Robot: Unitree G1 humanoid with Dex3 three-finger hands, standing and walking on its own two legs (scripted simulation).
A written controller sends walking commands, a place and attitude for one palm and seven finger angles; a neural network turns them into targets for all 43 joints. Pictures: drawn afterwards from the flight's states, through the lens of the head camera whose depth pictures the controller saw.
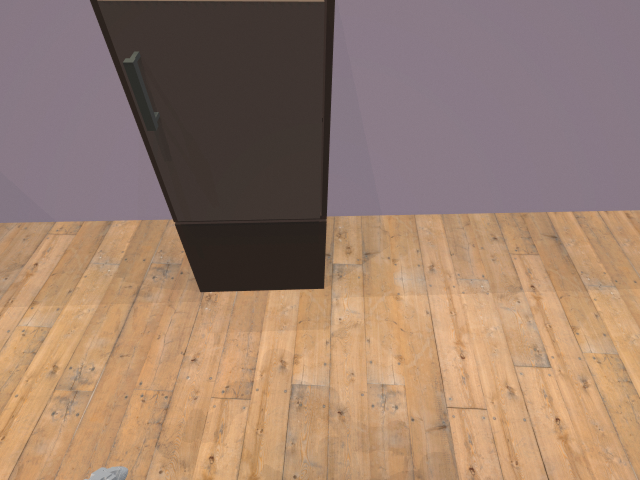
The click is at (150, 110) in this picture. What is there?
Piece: cupboard door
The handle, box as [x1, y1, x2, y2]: [123, 52, 159, 130]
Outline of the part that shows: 134,52 129,58 125,58 123,64 147,130 155,130 157,127 156,121 159,114 158,112 154,112 152,110 136,62 140,56 138,52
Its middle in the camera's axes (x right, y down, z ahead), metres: -0.39 -0.32 +0.84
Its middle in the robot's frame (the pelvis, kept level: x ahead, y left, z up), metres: +0.83 +0.43 +0.06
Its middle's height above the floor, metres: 0.83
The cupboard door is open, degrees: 0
